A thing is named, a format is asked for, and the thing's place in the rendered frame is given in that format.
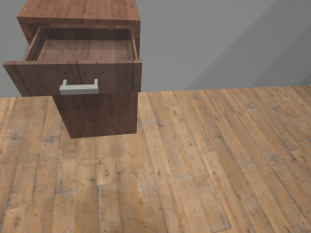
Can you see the drawer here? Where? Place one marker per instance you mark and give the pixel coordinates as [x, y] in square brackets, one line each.
[79, 55]

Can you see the handle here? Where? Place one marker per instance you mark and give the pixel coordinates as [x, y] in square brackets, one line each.
[76, 89]

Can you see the cabinet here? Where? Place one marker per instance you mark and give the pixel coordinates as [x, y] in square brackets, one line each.
[89, 115]

